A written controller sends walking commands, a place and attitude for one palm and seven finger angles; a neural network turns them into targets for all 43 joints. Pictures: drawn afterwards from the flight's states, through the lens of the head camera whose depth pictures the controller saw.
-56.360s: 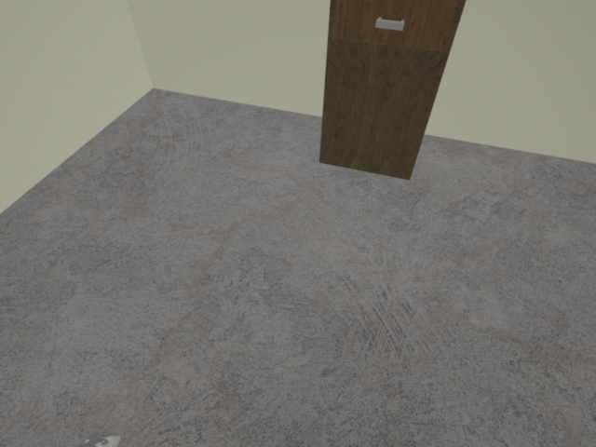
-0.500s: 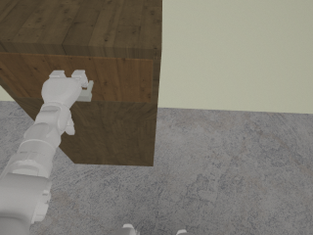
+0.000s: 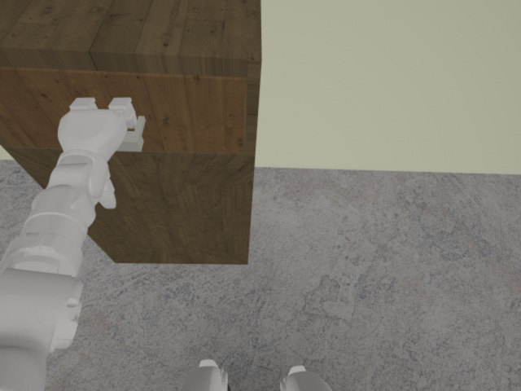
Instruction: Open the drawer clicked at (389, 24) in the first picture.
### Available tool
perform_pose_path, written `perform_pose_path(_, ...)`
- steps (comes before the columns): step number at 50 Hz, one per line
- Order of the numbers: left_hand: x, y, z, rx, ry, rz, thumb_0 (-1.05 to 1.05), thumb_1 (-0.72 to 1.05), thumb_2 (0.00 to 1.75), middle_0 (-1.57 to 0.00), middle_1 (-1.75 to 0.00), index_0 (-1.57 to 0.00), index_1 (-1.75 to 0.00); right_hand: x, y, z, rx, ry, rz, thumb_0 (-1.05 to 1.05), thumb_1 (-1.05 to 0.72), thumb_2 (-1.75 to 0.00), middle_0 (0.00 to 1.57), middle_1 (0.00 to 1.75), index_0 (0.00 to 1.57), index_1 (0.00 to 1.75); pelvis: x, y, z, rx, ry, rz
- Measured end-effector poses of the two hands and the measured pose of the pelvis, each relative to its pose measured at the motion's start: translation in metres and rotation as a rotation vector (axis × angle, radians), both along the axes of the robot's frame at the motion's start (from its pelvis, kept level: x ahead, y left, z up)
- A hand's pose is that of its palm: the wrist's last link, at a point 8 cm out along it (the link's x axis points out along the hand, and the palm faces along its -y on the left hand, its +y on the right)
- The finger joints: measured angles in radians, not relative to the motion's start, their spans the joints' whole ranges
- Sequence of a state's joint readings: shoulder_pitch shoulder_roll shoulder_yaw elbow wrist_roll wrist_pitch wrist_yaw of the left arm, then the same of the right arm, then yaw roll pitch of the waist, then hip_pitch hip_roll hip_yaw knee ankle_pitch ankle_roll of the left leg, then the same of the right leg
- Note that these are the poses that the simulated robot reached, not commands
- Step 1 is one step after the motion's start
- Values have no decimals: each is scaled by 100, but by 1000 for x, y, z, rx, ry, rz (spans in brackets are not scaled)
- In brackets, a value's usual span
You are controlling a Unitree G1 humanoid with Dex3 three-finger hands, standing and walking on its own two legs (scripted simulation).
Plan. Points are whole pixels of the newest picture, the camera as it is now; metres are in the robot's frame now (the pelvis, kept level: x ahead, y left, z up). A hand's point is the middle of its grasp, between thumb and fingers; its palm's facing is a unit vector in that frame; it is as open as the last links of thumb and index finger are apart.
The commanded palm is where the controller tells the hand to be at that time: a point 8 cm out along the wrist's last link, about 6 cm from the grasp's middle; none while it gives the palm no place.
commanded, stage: lift the fingers back up to retry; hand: left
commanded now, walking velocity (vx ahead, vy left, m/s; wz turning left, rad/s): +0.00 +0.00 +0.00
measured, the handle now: (112, 130) +0.53 +0.24 +0.04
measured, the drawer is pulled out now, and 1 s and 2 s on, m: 0.00 0.00 0.00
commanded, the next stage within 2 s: re-aim the fingers above the handle in 0.86 s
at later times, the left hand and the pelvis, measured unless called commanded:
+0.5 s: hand (105, 153) +0.48 +0.24 +0.05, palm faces -0.08 -0.03 -1.00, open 13.9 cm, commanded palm +0.47 +0.23 +0.14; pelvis +0.02 +0.00 +0.02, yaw +0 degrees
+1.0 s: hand (100, 130) +0.48 +0.23 +0.10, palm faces -0.11 -0.03 -0.99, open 13.7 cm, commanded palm +0.46 +0.23 +0.16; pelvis +0.04 -0.01 +0.03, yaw +1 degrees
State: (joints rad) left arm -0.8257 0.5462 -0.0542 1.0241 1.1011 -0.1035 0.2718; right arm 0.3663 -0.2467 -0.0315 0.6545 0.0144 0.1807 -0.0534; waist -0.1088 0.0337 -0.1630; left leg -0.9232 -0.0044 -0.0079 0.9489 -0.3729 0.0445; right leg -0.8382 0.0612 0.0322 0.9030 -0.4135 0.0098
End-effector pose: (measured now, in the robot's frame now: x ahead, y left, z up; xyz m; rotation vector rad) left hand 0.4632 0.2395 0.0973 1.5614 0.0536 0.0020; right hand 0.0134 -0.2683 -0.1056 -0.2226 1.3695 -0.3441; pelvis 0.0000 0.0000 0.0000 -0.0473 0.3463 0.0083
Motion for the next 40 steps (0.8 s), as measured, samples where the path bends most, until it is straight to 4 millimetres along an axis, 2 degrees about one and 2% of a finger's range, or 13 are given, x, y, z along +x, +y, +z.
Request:
perform_pose_path(9,1,1,0,-5,1,-10,0,-49,30,-29,-126,-30,-123,-6,4,0,4,6,-8,0,-90,-90,20,30,20,30,-1,2,1,-1,1,-2)
perform_pose_path(20,1,2,4,-15,38,-14,0,-49,30,-30,-122,-32,-117,10,6,8,4,-26,-8,0,-90,-90,20,30,20,30,10,5,10,-2,-25,-2)
perform_pose_path(27,1,4,7,-27,56,-30,0,-49,30,-31,-119,-33,-113,32,4,14,5,-53,0,0,-90,-90,20,30,20,30,24,5,17,0,-43,-2)
perform_pose_path(33,-2,5,11,-35,58,-38,0,-49,30,-33,-116,-34,-112,59,2,17,12,-88,18,0,-90,-90,20,30,20,30,37,4,23,3,-54,1)
perform_pose_path(38,-1,-1,53,-52,-103,-57,0,-49,30,-33,-117,-34,-115,87,2,17,35,-117,57,0,-90,-90,20,30,20,30,45,1,27,7,-69,15)
perform_pose_path(40,1,-3,60,-31,-91,-39,0,-49,30,-34,-119,-37,-118,98,3,16,56,-125,72,0,-90,-90,20,30,20,30,46,-1,28,11,-77,18)
